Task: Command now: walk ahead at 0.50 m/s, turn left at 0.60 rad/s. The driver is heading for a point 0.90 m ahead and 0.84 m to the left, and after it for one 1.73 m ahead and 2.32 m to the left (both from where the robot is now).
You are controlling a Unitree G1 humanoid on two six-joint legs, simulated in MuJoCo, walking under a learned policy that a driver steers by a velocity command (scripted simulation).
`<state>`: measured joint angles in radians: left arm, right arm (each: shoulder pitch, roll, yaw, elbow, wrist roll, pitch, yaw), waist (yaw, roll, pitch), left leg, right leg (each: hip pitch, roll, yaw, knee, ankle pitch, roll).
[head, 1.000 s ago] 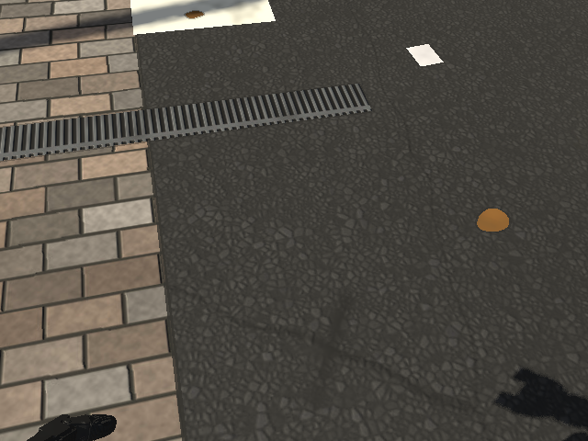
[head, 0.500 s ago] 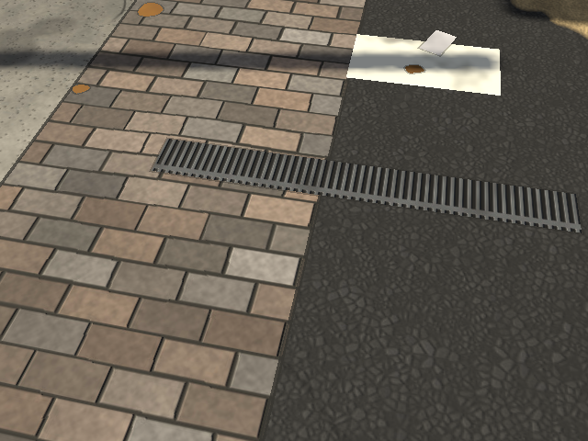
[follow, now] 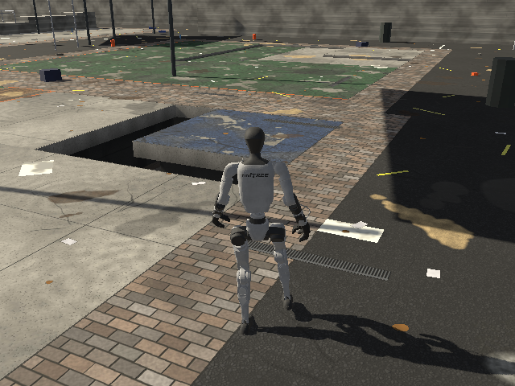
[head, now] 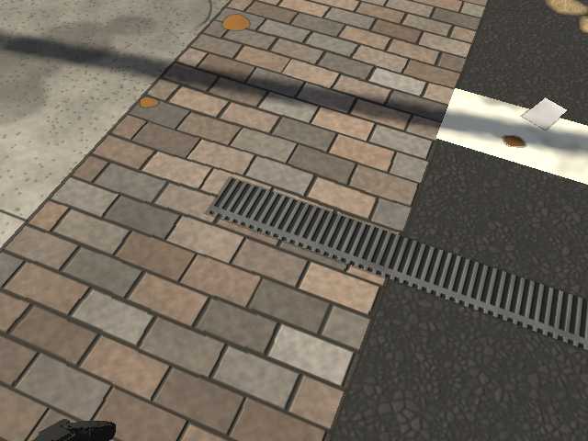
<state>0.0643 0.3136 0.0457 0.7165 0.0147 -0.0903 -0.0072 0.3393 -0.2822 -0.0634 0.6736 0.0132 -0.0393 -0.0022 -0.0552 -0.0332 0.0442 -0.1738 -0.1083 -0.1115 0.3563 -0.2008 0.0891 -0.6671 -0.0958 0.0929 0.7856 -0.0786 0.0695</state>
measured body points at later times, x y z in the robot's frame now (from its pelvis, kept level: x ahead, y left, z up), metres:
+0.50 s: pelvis +0.27 -0.04 +0.00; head +0.30 -0.03 +0.45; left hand +0.22 +0.25 -0.12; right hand +0.53 -0.24 -0.09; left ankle +0.35 +0.15 -0.68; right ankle +0.25 -0.16 -0.75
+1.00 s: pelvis +0.51 +0.12 +0.00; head +0.53 +0.15 +0.45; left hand +0.54 +0.45 -0.09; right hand +0.73 -0.08 -0.10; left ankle +0.45 +0.17 -0.75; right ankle +0.75 +0.05 -0.68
